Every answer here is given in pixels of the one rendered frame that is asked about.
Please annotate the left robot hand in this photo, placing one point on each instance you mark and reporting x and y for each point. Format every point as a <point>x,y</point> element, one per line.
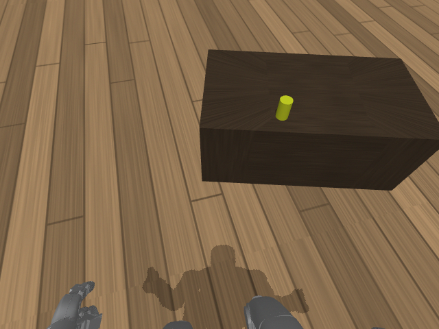
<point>69,308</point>

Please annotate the can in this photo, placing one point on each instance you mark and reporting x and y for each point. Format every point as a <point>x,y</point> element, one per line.
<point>284,107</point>

